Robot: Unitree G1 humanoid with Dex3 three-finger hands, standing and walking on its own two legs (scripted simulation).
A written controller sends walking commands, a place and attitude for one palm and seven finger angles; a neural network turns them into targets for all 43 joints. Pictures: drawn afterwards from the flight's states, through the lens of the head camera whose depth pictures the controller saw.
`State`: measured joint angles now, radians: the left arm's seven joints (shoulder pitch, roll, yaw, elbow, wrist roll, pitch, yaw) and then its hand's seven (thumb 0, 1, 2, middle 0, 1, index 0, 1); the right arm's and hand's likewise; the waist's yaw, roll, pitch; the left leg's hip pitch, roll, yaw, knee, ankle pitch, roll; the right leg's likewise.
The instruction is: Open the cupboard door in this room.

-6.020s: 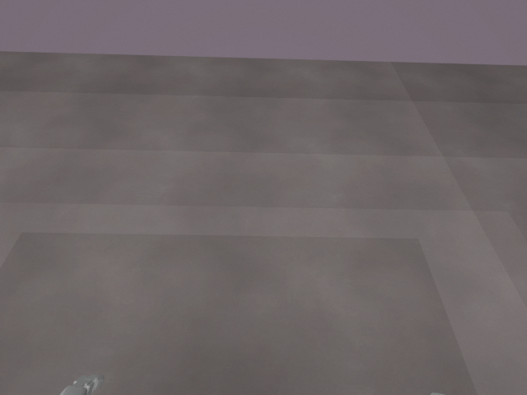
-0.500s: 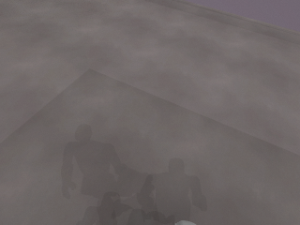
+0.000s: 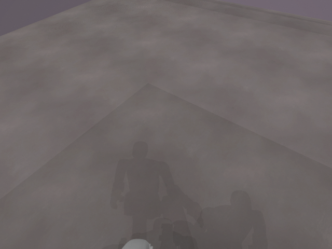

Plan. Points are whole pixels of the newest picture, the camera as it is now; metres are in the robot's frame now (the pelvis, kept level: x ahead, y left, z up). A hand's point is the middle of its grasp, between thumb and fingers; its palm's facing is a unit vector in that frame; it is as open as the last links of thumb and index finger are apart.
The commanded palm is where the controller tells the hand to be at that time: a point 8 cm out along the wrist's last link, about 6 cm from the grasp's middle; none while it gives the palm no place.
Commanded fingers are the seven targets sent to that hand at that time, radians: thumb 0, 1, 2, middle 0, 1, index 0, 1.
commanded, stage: turn or walk to find it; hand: left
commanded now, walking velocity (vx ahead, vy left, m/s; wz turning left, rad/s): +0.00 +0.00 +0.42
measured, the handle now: out of the picture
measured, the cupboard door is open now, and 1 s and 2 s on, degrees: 0 0 0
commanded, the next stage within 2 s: none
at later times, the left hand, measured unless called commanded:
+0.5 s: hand out of the picture -0.01 +0.27 -0.17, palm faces +0.25 -0.94 -0.24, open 7.4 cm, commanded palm none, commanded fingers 0.00 0.90 0.90 -0.20 -0.30 -0.20 -0.30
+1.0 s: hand out of the picture -0.08 +0.21 -0.16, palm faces +0.44 -0.86 -0.24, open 7.4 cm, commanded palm none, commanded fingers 0.00 0.90 0.90 -0.20 -0.30 -0.20 -0.30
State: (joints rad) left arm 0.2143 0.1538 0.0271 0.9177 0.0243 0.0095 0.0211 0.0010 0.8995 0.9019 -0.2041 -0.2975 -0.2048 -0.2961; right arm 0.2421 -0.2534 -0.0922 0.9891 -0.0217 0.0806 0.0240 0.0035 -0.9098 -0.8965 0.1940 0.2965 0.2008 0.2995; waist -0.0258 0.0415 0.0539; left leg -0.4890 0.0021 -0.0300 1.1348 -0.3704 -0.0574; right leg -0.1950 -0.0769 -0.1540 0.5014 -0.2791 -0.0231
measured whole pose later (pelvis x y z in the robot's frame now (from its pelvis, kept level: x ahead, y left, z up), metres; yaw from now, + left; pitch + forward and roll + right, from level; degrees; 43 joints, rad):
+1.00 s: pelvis -0.05 +0.02 +0.00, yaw +26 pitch -1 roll +1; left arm 0.23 0.18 0.03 0.94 0.03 0.01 0.02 0.00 0.90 0.90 -0.20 -0.30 -0.21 -0.30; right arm 0.23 -0.24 -0.08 1.00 -0.01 0.08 0.02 0.00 -0.91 -0.90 0.19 0.30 0.20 0.30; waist 0.00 0.00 0.08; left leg -0.38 0.03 0.02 0.90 -0.45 -0.06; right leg -0.22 -0.13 -0.19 0.53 -0.28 0.01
